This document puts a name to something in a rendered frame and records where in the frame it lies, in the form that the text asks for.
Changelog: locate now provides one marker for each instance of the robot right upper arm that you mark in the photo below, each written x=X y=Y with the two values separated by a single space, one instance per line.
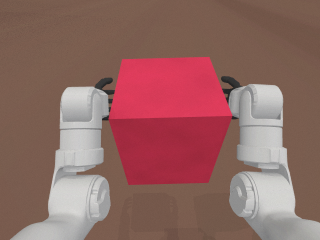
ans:
x=266 y=201

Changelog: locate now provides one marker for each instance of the right robot forearm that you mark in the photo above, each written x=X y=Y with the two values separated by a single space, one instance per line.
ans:
x=259 y=108

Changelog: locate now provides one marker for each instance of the robot right hand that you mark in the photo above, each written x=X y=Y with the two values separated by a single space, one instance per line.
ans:
x=235 y=84

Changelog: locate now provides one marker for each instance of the carton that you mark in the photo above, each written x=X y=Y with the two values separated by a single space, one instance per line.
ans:
x=169 y=118

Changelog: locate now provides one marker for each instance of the left robot forearm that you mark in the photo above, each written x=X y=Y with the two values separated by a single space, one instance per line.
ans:
x=81 y=112

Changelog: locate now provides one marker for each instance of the robot left upper arm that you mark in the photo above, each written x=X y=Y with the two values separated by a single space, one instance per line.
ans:
x=76 y=203

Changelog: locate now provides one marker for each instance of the robot left hand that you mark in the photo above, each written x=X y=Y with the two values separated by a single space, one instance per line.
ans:
x=100 y=85

